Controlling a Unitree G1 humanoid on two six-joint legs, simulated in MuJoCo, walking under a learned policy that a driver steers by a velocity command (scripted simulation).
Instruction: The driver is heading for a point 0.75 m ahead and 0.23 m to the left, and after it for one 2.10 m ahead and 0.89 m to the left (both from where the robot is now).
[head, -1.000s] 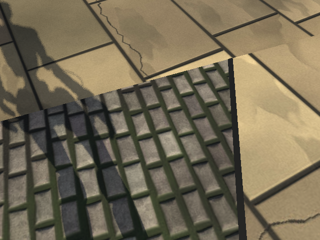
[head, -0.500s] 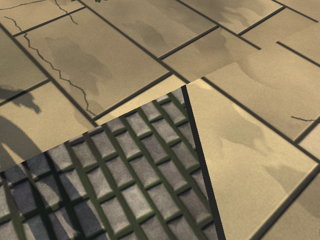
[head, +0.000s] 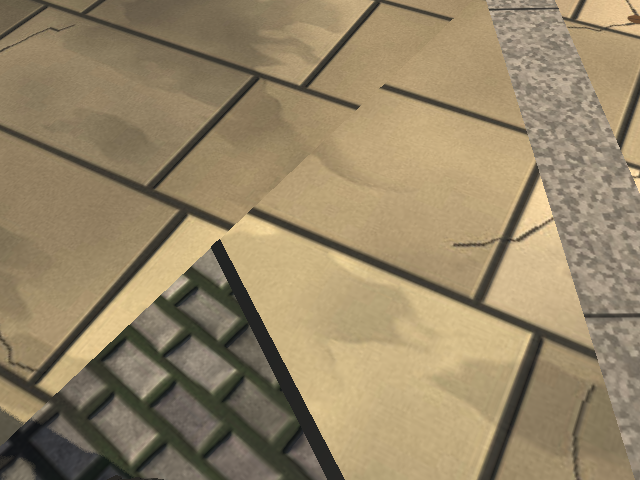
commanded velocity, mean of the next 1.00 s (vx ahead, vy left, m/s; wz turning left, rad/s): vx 0.50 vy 0.00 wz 0.47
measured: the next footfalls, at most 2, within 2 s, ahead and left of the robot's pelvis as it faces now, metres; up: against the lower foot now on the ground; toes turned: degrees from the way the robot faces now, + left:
left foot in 0.46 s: +0.37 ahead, +0.13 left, +0.00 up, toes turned +19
right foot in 1.00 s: +0.71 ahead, +0.10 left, +0.00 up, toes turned +34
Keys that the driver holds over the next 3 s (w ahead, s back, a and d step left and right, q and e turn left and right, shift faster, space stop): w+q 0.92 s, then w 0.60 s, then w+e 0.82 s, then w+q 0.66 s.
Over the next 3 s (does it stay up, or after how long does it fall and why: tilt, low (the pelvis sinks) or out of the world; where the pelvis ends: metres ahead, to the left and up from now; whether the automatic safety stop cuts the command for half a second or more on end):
stays up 1.45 0.58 -0.10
